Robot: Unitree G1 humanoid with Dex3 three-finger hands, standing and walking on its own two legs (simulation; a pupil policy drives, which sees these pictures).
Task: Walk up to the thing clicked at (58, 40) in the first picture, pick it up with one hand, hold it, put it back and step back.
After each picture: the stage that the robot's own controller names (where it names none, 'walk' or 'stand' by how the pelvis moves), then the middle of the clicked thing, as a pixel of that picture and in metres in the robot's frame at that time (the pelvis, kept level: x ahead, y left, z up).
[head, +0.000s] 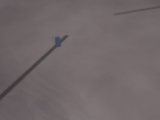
stand; (58, 41) +1.50 +0.31 -0.72
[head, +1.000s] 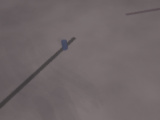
walk; (64, 44) +1.38 +0.31 -0.72
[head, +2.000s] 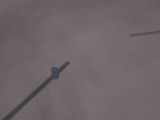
walk; (55, 73) +0.95 +0.33 -0.71
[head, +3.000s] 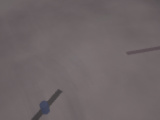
walk; (44, 107) +0.62 +0.29 -0.70
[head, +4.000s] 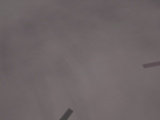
stand; out of the picture +0.44 +0.24 -0.70
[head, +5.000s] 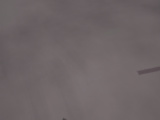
stand; out of the picture +0.38 +0.26 -0.71
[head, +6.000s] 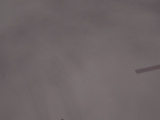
stand; out of the picture +0.36 +0.28 -0.72
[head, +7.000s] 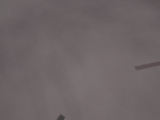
stand; out of the picture +0.36 +0.27 -0.72
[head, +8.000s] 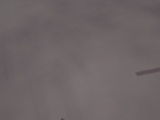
stand; out of the picture +0.40 +0.28 -0.72
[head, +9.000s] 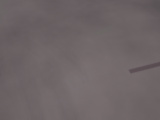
stand; out of the picture +0.35 +0.30 -0.72
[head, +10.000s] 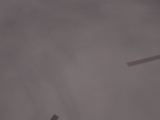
rise first; out of the picture +0.33 +0.31 -0.71
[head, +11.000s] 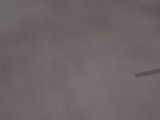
stand; out of the picture +0.36 +0.30 -0.72
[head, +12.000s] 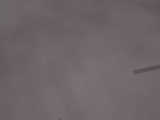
stand; out of the picture +0.36 +0.30 -0.73
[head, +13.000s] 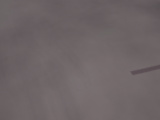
stand; out of the picture +0.36 +0.31 -0.73
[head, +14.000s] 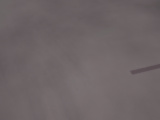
stand; out of the picture +0.35 +0.31 -0.73
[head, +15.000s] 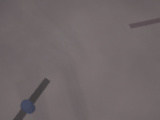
go down; (28, 106) +0.39 +0.31 -0.56
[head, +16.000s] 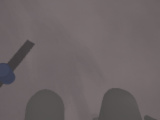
go down; (5, 74) +0.43 +0.32 -0.31
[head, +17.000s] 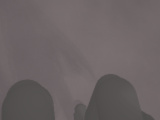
close in; out of the picture +0.41 +0.35 -0.25
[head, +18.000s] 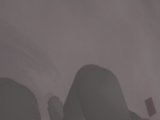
close; out of the picture +0.45 +0.30 -0.25
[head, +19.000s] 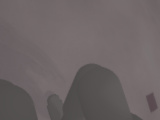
close; out of the picture +0.44 +0.30 -0.25
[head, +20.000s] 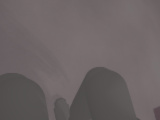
lift; out of the picture +0.43 +0.29 -0.25
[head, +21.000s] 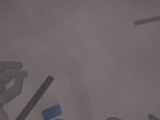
close; (52, 112) +0.37 +0.18 -0.54
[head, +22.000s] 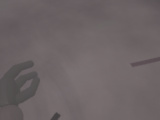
close; out of the picture +0.26 +0.15 -0.70
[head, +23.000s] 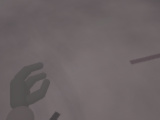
stand; out of the picture +0.18 +0.12 -0.69
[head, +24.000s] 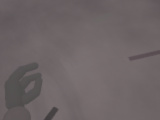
stand; out of the picture +0.21 +0.13 -0.69
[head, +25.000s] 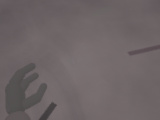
stand; out of the picture +0.21 +0.13 -0.67
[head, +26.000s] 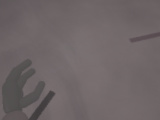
stand; out of the picture +0.21 +0.12 -0.63
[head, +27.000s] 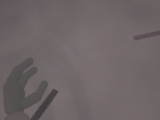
stand; out of the picture +0.20 +0.12 -0.62
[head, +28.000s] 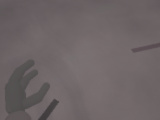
stand; out of the picture +0.20 +0.12 -0.65
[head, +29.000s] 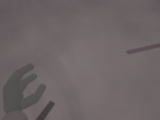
stand; out of the picture +0.20 +0.12 -0.66
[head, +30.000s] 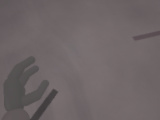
stand; out of the picture +0.20 +0.12 -0.62
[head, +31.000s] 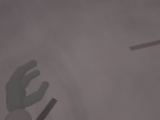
stand; out of the picture +0.19 +0.12 -0.65
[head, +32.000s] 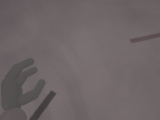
stand; out of the picture +0.20 +0.12 -0.63
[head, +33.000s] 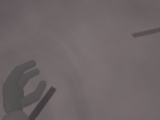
stand; out of the picture +0.20 +0.12 -0.61
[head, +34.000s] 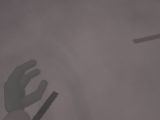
close; out of the picture +0.20 +0.12 -0.62
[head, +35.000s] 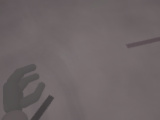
stand; out of the picture +0.20 +0.12 -0.65
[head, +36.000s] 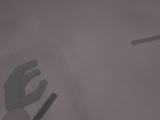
close; out of the picture +0.19 +0.12 -0.63
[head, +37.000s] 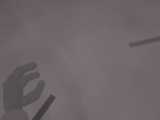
close; out of the picture +0.19 +0.12 -0.64
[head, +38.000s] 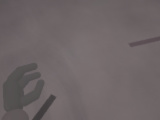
close; out of the picture +0.19 +0.12 -0.64
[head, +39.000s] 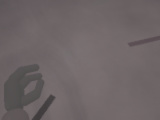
close; out of the picture +0.20 +0.13 -0.64
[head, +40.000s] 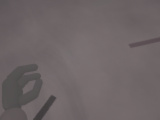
close; out of the picture +0.19 +0.11 -0.65
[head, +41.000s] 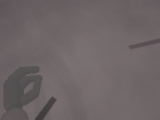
close; out of the picture +0.19 +0.12 -0.66
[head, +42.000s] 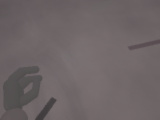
close; out of the picture +0.19 +0.12 -0.66
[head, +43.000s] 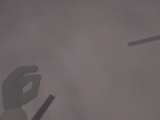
close; out of the picture +0.19 +0.12 -0.65
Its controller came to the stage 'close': yes
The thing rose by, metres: 0.01
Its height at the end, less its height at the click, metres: -0.02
